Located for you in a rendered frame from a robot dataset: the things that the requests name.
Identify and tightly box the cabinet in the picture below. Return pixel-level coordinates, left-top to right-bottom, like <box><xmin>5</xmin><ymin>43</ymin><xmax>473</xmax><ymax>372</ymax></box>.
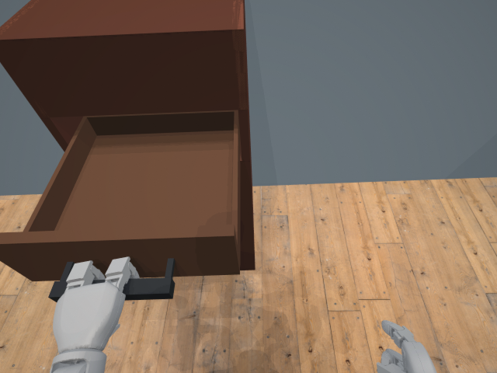
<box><xmin>0</xmin><ymin>0</ymin><xmax>255</xmax><ymax>270</ymax></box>

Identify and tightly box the handle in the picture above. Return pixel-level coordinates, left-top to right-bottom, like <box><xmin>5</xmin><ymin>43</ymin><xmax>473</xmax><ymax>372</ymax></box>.
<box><xmin>48</xmin><ymin>258</ymin><xmax>175</xmax><ymax>302</ymax></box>

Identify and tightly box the left robot forearm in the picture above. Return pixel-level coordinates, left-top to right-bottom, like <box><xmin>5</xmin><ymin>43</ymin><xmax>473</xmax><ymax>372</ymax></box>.
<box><xmin>50</xmin><ymin>348</ymin><xmax>106</xmax><ymax>373</ymax></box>

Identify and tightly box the drawer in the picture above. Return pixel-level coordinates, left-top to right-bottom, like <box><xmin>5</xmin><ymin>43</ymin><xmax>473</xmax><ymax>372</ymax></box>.
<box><xmin>0</xmin><ymin>110</ymin><xmax>241</xmax><ymax>281</ymax></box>

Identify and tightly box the robot right hand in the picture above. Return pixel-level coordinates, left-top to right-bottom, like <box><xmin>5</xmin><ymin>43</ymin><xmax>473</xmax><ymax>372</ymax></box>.
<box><xmin>377</xmin><ymin>320</ymin><xmax>437</xmax><ymax>373</ymax></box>

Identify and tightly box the robot left hand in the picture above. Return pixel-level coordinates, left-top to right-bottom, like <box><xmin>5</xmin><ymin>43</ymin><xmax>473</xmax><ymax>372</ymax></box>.
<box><xmin>53</xmin><ymin>256</ymin><xmax>140</xmax><ymax>354</ymax></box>

